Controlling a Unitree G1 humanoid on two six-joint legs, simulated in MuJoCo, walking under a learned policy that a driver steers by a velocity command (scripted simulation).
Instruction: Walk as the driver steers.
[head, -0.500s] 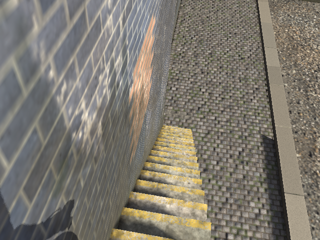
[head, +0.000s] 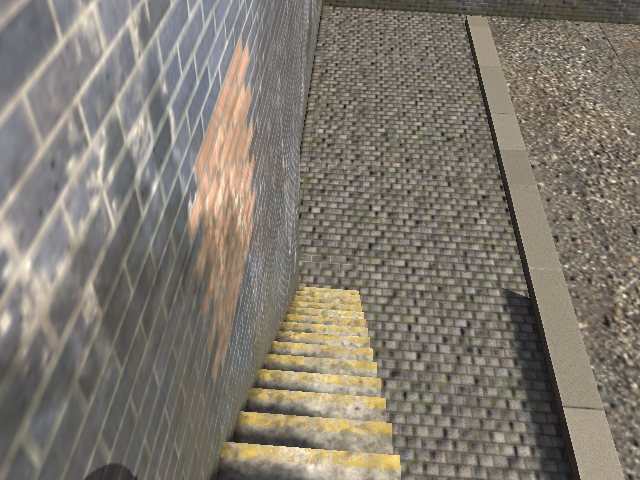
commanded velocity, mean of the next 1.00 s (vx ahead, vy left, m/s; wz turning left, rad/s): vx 0.45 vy -0.03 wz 0.00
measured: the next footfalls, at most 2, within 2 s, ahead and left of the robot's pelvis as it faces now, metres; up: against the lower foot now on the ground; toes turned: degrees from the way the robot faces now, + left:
right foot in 0.02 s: +0.06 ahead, -0.15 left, +0.00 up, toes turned +3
left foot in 0.16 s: +0.11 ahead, +0.09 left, -0.01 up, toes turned +6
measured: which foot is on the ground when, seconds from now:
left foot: down 0.00-0.06, up 0.08-0.14, down 0.16-0.46, up 0.48-0.76, down 0.78-1.00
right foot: up 0.00-0.00, down 0.02-0.30, up 0.32-0.52, down 0.54-0.78, up 0.80-1.00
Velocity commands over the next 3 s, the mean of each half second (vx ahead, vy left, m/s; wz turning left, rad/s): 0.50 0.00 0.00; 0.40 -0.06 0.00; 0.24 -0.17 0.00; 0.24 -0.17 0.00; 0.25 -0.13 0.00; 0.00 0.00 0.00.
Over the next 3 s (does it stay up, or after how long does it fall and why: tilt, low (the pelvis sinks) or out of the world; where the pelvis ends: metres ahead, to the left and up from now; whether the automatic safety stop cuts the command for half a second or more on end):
stays up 0.97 -0.05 -0.73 its command is cut before an obstacle after 0.8 s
